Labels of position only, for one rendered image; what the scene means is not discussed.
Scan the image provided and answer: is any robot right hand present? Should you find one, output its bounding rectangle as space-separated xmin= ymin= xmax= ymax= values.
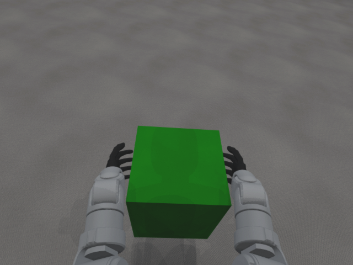
xmin=223 ymin=146 xmax=246 ymax=184

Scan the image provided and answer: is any left robot forearm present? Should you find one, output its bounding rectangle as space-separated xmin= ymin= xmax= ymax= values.
xmin=73 ymin=166 xmax=126 ymax=265

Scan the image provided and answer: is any robot left hand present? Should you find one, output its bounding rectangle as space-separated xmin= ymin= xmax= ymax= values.
xmin=106 ymin=142 xmax=133 ymax=179

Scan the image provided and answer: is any right robot upper arm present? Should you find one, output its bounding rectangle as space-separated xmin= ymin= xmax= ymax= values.
xmin=232 ymin=252 xmax=284 ymax=265

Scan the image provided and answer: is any carton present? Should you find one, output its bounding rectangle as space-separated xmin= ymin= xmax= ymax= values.
xmin=126 ymin=126 xmax=232 ymax=239

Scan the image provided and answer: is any right robot forearm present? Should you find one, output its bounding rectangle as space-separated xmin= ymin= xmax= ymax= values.
xmin=231 ymin=170 xmax=288 ymax=265

